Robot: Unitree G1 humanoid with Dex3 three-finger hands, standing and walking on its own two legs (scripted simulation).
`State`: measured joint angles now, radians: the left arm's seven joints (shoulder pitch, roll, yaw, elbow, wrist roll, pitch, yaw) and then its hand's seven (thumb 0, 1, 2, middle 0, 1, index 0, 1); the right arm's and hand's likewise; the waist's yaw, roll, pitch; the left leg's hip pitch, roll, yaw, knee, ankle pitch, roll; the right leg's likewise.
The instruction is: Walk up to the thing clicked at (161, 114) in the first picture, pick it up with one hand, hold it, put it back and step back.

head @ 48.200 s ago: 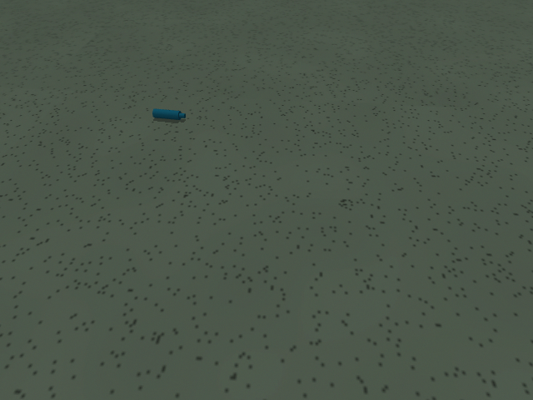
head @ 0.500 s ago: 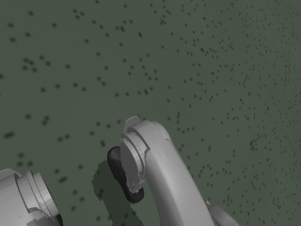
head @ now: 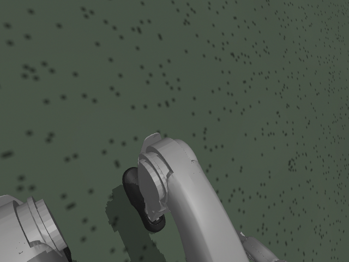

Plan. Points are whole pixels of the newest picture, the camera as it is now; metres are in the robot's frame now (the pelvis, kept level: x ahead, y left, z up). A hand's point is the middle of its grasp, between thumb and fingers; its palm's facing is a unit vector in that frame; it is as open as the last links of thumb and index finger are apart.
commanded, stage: close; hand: left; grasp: from above
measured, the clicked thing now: out of the picture +0.50 +0.28 -0.29
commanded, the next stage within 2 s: settle in 1.14 s
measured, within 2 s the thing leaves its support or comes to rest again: leaves its support in 1.58 s
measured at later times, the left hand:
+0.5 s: hand out of the picture +0.47 +0.29 -0.27, palm faces -0.49 -0.10 -0.87, open 8.9 cm
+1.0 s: hand out of the picture +0.48 +0.29 -0.27, palm faces -0.48 -0.10 -0.87, open 8.8 cm
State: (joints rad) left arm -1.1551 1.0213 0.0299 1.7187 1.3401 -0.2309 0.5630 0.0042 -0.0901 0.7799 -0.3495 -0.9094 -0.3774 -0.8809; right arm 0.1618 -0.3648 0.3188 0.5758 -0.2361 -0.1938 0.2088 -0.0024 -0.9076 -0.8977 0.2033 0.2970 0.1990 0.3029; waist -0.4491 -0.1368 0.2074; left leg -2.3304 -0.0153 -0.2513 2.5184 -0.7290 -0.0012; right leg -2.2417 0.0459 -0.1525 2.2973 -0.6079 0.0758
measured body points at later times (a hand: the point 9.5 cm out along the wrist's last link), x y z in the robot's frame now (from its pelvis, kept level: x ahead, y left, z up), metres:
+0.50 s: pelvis +0.00 +0.00 +0.00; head +0.30 +0.13 +0.31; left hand +0.50 +0.29 -0.22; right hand +0.04 -0.25 -0.04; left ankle +0.06 +0.12 -0.28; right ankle +0.13 -0.13 -0.28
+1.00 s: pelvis +0.00 +0.00 +0.00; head +0.30 +0.13 +0.31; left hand +0.50 +0.29 -0.22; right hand +0.03 -0.25 -0.03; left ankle +0.06 +0.12 -0.28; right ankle +0.13 -0.13 -0.28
